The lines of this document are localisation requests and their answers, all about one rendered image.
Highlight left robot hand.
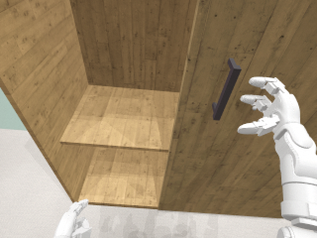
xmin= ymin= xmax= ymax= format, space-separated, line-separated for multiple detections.
xmin=53 ymin=198 xmax=92 ymax=238

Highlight robot right upper arm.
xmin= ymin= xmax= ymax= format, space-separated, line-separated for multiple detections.
xmin=276 ymin=226 xmax=317 ymax=238

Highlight wardrobe door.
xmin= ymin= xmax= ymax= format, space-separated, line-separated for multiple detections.
xmin=158 ymin=0 xmax=317 ymax=219

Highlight right robot hand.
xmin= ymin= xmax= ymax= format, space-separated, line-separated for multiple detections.
xmin=237 ymin=76 xmax=300 ymax=137

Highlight handle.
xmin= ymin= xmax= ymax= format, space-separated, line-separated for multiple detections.
xmin=212 ymin=58 xmax=242 ymax=121

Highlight right robot forearm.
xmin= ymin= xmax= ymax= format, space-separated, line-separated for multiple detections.
xmin=273 ymin=123 xmax=317 ymax=233

